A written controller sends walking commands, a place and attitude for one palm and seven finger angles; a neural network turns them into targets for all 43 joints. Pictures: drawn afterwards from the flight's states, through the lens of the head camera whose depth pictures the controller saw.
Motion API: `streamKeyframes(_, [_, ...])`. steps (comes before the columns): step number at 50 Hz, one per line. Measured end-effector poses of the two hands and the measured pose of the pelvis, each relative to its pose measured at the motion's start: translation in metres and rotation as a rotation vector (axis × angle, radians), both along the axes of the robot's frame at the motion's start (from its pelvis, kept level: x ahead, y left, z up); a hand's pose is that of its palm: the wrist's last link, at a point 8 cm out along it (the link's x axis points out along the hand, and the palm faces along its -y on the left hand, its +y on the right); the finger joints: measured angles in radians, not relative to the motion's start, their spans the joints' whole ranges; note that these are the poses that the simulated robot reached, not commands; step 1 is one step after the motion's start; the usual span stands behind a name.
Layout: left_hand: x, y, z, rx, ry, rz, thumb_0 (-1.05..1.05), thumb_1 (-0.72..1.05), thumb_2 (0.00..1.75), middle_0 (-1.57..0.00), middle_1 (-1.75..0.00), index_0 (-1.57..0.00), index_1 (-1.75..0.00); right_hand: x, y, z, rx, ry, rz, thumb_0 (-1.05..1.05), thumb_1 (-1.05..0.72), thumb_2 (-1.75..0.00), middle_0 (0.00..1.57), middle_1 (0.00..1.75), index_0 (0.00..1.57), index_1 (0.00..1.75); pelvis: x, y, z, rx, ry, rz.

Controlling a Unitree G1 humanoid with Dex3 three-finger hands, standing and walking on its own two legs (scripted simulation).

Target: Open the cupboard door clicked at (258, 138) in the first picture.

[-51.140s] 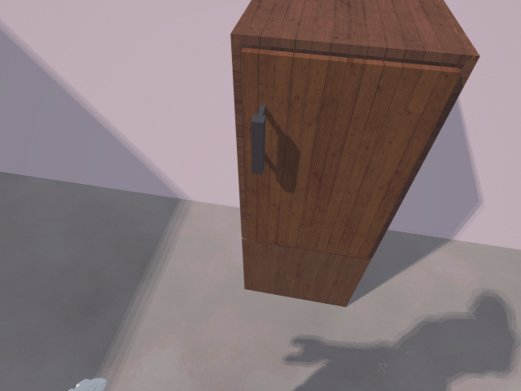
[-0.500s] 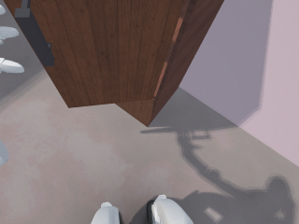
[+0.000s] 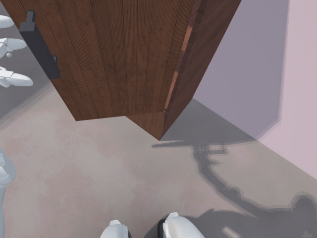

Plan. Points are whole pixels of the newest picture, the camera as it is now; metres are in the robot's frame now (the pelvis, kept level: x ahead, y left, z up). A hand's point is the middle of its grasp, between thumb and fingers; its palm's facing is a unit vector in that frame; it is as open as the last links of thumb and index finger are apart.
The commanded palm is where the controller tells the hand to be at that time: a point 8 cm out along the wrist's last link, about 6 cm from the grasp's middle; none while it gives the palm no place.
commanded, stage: slide the fingers in behind the handle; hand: left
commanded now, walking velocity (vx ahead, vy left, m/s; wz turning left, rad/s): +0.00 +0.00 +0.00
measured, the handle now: (43, 47) +0.54 +0.21 +0.11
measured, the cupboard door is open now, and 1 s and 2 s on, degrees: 47 47 47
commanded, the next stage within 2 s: move the hooked fingers beside the handle in 1.56 s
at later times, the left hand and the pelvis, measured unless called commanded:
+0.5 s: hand (17, 59) +0.50 +0.25 +0.11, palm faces +0.05 -1.00 -0.03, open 14.4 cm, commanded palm +0.48 +0.28 +0.11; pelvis +0.00 -0.01 +0.00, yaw +2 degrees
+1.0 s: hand (20, 61) +0.49 +0.25 +0.11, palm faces +0.07 -1.00 -0.03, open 14.7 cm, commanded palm +0.48 +0.24 +0.11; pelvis +0.00 +0.00 +0.00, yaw +4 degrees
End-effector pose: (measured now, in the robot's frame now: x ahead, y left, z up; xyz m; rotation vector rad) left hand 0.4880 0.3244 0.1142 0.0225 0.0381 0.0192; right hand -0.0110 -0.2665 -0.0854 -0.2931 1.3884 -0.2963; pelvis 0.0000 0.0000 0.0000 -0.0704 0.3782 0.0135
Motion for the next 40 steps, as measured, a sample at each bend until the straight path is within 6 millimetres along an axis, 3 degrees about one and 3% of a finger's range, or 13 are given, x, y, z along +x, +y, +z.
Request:
streamKeyframes(24, [-0.014,-0.018,0.002,0.006,0.006,0.026,-0.02,-0.50,0.30,-0.26,-1.18,-0.23,-1.19,-0.003,-0.005,-0.004,0.023,0.008,0.032,0.01,-0.91,-0.90,0.20,0.30,0.20,0.30,-0.004,-0.007,0.003,0.008,-0.024,0.026])
streamKeyframes(40, [-0.018,-0.021,0.001,0.004,-0.002,0.033,-0.02,-0.50,0.30,-0.23,-1.19,-0.20,-1.18,0.007,-0.004,-0.006,0.023,-0.008,0.069,0.01,-0.91,-0.90,0.20,0.30,0.20,0.30,-0.003,-0.003,0.003,0.007,-0.028,0.044])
